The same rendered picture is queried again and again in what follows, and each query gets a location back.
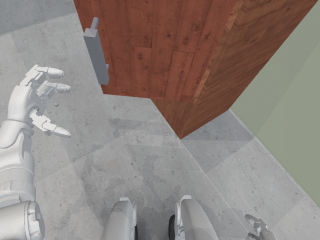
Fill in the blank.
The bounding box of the robot right hand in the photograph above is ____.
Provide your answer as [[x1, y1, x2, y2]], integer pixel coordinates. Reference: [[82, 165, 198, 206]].
[[245, 214, 277, 240]]

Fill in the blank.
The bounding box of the cupboard door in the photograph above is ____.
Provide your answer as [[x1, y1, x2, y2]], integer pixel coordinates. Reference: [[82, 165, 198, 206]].
[[73, 0, 237, 103]]

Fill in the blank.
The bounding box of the robot left hand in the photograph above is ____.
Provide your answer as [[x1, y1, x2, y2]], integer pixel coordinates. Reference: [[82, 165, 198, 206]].
[[7, 64, 72, 138]]

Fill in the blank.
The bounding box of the right robot thigh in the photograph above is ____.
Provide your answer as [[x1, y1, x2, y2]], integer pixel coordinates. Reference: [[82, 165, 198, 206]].
[[175, 199, 219, 240]]

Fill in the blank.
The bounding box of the robot left forearm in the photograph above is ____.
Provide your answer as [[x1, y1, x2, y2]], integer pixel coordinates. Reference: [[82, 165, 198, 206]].
[[0, 119, 36, 208]]

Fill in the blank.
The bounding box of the left robot thigh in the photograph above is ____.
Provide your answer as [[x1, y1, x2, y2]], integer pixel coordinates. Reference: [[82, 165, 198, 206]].
[[100, 200, 137, 240]]

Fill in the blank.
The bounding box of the robot thigh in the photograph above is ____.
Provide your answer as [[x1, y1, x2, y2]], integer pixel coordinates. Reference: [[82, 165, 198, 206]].
[[175, 199, 219, 240], [100, 200, 137, 240]]

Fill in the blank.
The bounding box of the left robot upper arm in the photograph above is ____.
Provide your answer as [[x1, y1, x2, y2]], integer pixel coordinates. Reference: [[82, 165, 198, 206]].
[[0, 200, 45, 240]]

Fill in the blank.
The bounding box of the handle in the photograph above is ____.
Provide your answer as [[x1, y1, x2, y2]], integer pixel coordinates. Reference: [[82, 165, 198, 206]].
[[83, 17, 109, 85]]

